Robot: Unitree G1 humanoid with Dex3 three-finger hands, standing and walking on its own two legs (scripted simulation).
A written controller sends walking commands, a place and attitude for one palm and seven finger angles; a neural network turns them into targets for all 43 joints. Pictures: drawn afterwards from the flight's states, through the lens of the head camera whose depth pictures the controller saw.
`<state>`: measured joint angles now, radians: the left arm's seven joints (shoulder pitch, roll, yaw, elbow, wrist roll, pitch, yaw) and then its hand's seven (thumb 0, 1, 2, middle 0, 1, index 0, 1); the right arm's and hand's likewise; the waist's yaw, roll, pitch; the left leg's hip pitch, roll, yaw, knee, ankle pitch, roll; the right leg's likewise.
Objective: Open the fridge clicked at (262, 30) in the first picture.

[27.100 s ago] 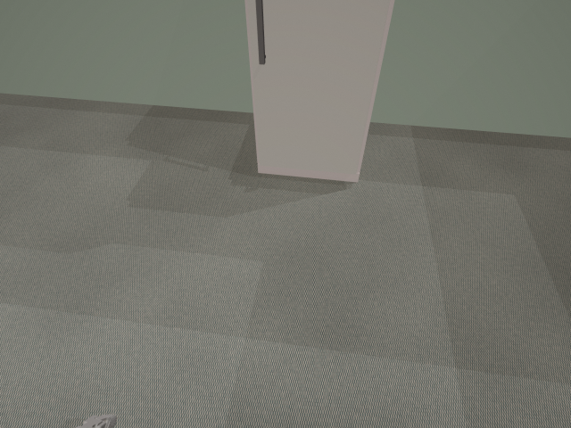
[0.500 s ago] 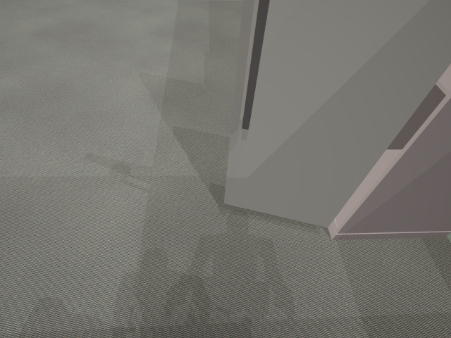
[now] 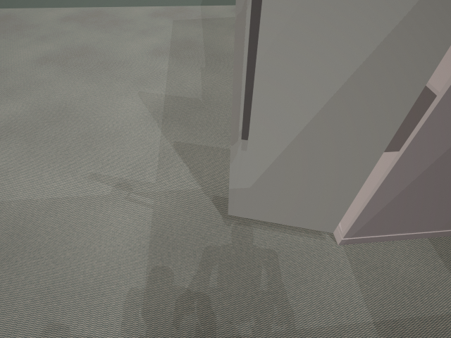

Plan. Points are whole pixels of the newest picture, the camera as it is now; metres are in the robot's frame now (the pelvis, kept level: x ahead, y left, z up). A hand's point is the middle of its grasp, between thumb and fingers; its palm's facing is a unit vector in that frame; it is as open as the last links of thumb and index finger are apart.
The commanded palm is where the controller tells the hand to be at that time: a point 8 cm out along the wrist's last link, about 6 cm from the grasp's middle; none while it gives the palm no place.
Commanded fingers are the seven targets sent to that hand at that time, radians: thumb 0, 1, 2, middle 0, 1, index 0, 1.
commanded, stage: let the arm hang, fingers relaxed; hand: left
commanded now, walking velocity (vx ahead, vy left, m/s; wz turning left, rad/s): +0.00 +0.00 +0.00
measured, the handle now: (252, 65) +0.75 -0.03 +0.12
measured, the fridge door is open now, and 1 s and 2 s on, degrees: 74 74 74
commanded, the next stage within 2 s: look to check the result in 0.16 s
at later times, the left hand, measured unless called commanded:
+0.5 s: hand out of the picture +0.01 +0.18 -0.18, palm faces +0.02 -0.98 -0.20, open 7.4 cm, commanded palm none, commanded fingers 0.00 0.90 0.90 -0.20 -0.30 -0.20 -0.30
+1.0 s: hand out of the picture +0.04 +0.18 -0.17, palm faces +0.01 -0.98 -0.21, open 7.4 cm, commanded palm none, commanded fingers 0.00 0.90 0.90 -0.20 -0.30 -0.20 -0.30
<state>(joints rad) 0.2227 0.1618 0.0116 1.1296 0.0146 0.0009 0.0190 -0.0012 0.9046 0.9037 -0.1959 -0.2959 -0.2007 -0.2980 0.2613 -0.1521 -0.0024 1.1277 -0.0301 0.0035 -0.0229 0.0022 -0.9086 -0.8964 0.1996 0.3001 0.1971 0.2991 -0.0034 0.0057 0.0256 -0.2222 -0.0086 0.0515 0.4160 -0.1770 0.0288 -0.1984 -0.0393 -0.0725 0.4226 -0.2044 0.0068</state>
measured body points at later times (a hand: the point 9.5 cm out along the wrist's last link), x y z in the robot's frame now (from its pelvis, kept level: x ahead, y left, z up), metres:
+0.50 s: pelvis +0.01 +0.00 +0.00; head +0.03 +0.00 +0.45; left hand +0.01 +0.23 -0.16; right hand +0.02 -0.23 -0.16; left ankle +0.03 +0.10 -0.74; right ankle +0.01 -0.12 -0.74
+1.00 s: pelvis +0.02 +0.00 +0.00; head +0.04 +0.00 +0.45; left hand +0.04 +0.23 -0.16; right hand +0.04 -0.24 -0.16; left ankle +0.03 +0.10 -0.74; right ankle +0.01 -0.12 -0.74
